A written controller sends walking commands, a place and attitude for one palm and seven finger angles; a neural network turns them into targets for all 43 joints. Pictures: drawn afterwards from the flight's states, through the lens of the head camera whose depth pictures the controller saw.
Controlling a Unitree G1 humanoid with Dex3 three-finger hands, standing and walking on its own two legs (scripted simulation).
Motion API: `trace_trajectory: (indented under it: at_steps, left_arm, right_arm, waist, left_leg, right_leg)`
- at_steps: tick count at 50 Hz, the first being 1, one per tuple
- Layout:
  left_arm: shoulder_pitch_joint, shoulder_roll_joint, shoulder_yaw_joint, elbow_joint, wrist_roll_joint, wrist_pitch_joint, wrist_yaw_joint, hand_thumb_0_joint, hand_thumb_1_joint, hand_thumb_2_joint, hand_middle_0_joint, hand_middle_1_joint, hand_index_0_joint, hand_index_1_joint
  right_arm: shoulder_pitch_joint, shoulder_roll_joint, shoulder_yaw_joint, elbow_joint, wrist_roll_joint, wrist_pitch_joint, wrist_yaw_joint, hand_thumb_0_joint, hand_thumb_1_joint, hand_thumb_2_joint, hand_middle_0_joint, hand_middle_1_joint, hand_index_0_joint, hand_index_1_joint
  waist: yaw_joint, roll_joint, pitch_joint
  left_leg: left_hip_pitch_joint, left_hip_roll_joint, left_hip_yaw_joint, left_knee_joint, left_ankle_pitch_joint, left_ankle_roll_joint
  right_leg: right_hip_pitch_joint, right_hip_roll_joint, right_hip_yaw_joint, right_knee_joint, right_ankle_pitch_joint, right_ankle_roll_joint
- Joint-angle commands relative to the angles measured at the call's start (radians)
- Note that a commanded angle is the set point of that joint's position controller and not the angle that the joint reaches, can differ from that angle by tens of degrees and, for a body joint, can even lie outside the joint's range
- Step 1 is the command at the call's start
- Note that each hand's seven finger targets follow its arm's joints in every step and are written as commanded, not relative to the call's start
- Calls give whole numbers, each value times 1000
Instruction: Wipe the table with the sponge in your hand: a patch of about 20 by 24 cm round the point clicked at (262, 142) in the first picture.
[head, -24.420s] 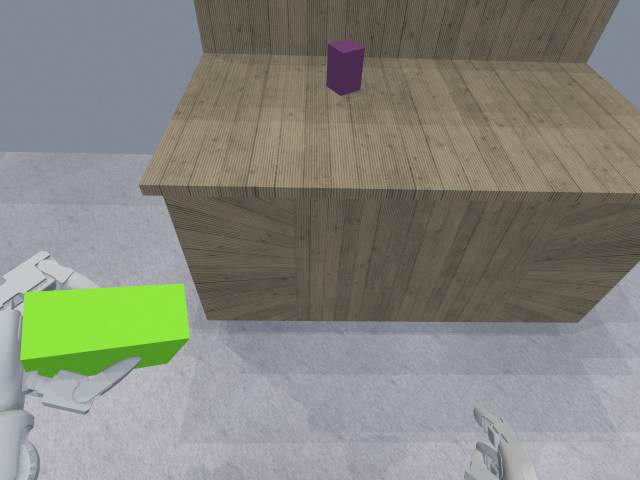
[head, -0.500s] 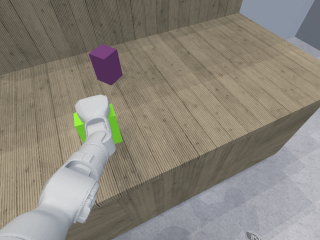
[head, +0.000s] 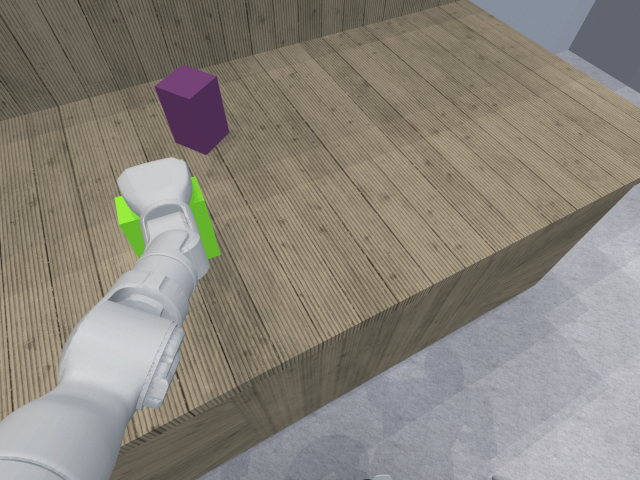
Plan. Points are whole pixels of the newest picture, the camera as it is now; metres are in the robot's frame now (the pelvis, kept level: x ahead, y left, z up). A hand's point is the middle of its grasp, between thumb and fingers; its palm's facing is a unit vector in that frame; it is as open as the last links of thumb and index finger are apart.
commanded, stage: wipe forward along the third lane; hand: left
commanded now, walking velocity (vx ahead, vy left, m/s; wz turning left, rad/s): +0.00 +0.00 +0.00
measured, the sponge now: (175, 237) +0.46 +0.20 -0.01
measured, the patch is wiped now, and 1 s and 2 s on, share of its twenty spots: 0.95 1.00 1.00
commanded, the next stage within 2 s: wipe back along the third lane in 0.16 s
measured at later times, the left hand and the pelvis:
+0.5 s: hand (159, 200) +0.49 +0.22 +0.04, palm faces -0.06 +0.01 -1.00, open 9.3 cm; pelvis +0.01 +0.01 +0.00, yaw -1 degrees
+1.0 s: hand (167, 221) +0.45 +0.20 +0.04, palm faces -0.03 -0.01 -1.00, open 9.3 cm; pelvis +0.04 +0.01 +0.01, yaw +1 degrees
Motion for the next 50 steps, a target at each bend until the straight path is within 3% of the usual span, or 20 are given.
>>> trace_trajectory:
  at_steps: [1, 3, 5, 7, 12, 14, 16, 20, 21, 22, 27, 29, 30, 35, 38, 42, 45, 46, 49, 50]
  left_arm:
    - [-365, 225, 16, -59, 29, 15, 27, 0, 100, 1300, -1200, -1600, -1200, -1600]
    - [-397, 216, 0, -56, 35, 14, 23, 0, 100, 1300, -1200, -1600, -1200, -1600]
    - [-393, 272, 37, -46, 35, 8, 19, 0, 100, 1300, -1200, -1600, -1200, -1600]
    - [-429, 269, 19, -37, 36, 8, 14, 0, 100, 1300, -1200, -1600, -1200, -1600]
    - [-461, 319, 42, -28, 49, -8, 2, 0, 100, 1300, -1200, -1600, -1200, -1600]
    - [-400, 288, 40, -22, 44, -13, -6, 0, 100, 1300, -1200, -1600, -1200, -1600]
    - [-346, 199, -9, -38, 33, -20, -18, 0, 100, 1300, -1200, -1600, -1200, -1600]
    - [-275, 188, 15, -69, 4, -33, -15, 0, 100, 1300, -1200, -1600, -1200, -1600]
    - [-269, 135, -24, -71, -8, -28, -16, 0, 100, 1300, -1200, -1600, -1200, -1600]
    - [-264, 140, -18, -72, -9, -21, -15, 0, 100, 1300, -1200, -1600, -1200, -1600]
    - [-238, 37, -82, -105, -27, -1, -16, 0, 100, 1300, -1200, -1600, -1200, -1600]
    - [-225, 51, -53, -110, -40, 1, -14, 0, 100, 1300, -1200, -1600, -1200, -1600]
    - [-207, 15, -80, -122, -44, 1, -14, 0, 100, 1300, -1200, -1600, -1200, -1600]
    - [-117, -9, -78, -166, -50, 4, -16, 0, 100, 1300, -1200, -1600, -1200, -1600]
    - [-85, -40, -103, -191, -42, 18, -16, 0, 100, 1300, -1200, -1600, -1200, -1600]
    - [-31, -106, -144, -258, -40, 36, -21, 0, 100, 1300, -1200, -1600, -1200, -1600]
    - [21, -112, -136, -310, -51, 52, -20, 0, 100, 1300, -1200, -1600, -1200, -1600]
    - [58, -105, -129, -321, -49, 63, -21, 0, 100, 1300, -1200, -1600, -1200, -1600]
    - [74, -166, -183, -390, -60, 88, -36, 0, 100, 1300, -1200, -1600, -1200, -1600]
    - [85, -145, -174, -393, -54, 97, -36, 0, 100, 1300, -1200, -1600, -1200, -1600]
  right_arm:
    - [46, -157, -40, -73, 2, -32, -13, 0, -900, -900, 200, 300, 200, 300]
    - [58, -158, -41, -68, 2, -36, -11, 0, -900, -900, 200, 300, 200, 300]
    - [75, -165, -42, -68, 0, -39, -14, 0, -900, -900, 200, 300, 200, 300]
    - [81, -167, -40, -69, 1, -41, -15, 0, -900, -900, 200, 300, 200, 300]
    - [123, -174, -44, -65, -3, -44, -12, 0, -900, -900, 200, 300, 200, 300]
    - [130, -170, -49, -71, -2, -41, -6, 0, -900, -900, 200, 300, 200, 300]
    - [124, -160, -53, -80, -2, -36, 2, 0, -900, -900, 200, 300, 200, 300]
    - [116, -159, -58, -80, 0, -23, 5, 0, -900, -900, 200, 300, 200, 300]
    - [103, -153, -57, -82, 2, -20, 7, 0, -900, -900, 200, 300, 200, 300]
    - [96, -153, -56, -76, 5, -17, 9, 0, -900, -900, 200, 300, 200, 300]
    - [52, -141, -56, -69, 10, -1, 17, 0, -900, -900, 200, 300, 200, 300]
    - [32, -143, -55, -67, 10, 4, 14, 0, -900, -900, 200, 300, 200, 300]
    - [27, -139, -55, -70, 7, 7, 15, 0, -900, -900, 200, 300, 200, 300]
    - [-17, -131, -51, -90, 7, 31, 18, 0, -900, -900, 200, 300, 200, 300]
    - [-50, -126, -48, -102, 9, 47, 18, 0, -900, -900, 200, 300, 200, 300]
    - [-93, -115, -49, -121, 8, 67, 22, 0, -900, -900, 200, 300, 200, 300]
    - [-123, -113, -50, -132, 5, 81, 28, 0, -900, -900, 200, 300, 200, 300]
    - [-134, -113, -50, -135, 6, 88, 29, 0, -900, -900, 200, 300, 200, 300]
    - [-184, -107, -46, -158, 12, 102, 34, 0, -900, -900, 200, 300, 200, 300]
    - [-188, -113, -44, -154, 10, 107, 34, 0, -900, -900, 200, 300, 200, 300]
  waist:
    - [-24, -82, -303]
    - [-38, -49, -291]
    - [-35, -70, -321]
    - [-51, -60, -306]
    - [-61, -35, -350]
    - [-41, -31, -377]
    - [-32, -7, -370]
    - [-8, -61, -386]
    - [-13, -53, -355]
    - [-8, -48, -330]
    - [2, -24, -308]
    - [14, -55, -313]
    - [13, -51, -315]
    - [44, -74, -308]
    - [45, -110, -279]
    - [65, -100, -301]
    - [83, -93, -319]
    - [91, -101, -316]
    - [94, -104, -298]
    - [95, -111, -277]
  left_leg:
    - [102, -34, 22, -66, 112, 43]
    - [107, -31, 25, -64, 102, 44]
    - [95, -33, 21, -56, 113, 47]
    - [83, -33, 24, -56, 91, 48]
    - [77, -30, 21, -31, 121, 50]
    - [79, -30, 17, -26, 163, 48]
    - [107, -26, 20, -24, 166, 44]
    - [110, -25, 18, -29, 191, 45]
    - [113, -26, 25, -38, 176, 44]
    - [112, -25, 23, -47, 162, 43]
    - [173, -21, 23, -67, 188, 39]
    - [181, -19, 16, -77, 206, 41]
    - [196, -21, 22, -72, 221, 42]
    - [219, -28, 32, -76, 282, 37]
    - [232, -30, 35, -83, 289, 35]
    - [277, -32, 35, -79, 368, 30]
    - [300, -33, 34, -70, 425, 29]
    - [302, -34, 34, -73, 436, 27]
    - [310, -37, 33, -78, 447, 27]
    - [312, -38, 29, -78, 430, 26]
  right_leg:
    - [199, 39, -52, -61, 153, -38]
    - [172, 41, -52, -65, 131, -39]
    - [198, 42, -49, -58, 152, -37]
    - [181, 41, -47, -65, 133, -33]
    - [182, 44, -46, -47, 172, -36]
    - [205, 46, -50, -34, 217, -42]
    - [178, 51, -60, -38, 203, -43]
    - [221, 51, -63, -37, 240, -43]
    - [210, 51, -64, -50, 224, -41]
    - [201, 51, -67, -57, 199, -42]
    - [192, 53, -78, -69, 193, -50]
    - [216, 51, -81, -68, 208, -53]
    - [222, 51, -80, -68, 233, -52]
    - [287, 42, -83, -65, 332, -54]
    - [296, 40, -87, -72, 350, -53]
    - [325, 39, -94, -62, 423, -60]
    - [363, 37, -95, -53, 490, -66]
    - [374, 36, -97, -52, 500, -66]
    - [384, 34, -100, -57, 516, -70]
    - [380, 35, -104, -56, 504, -71]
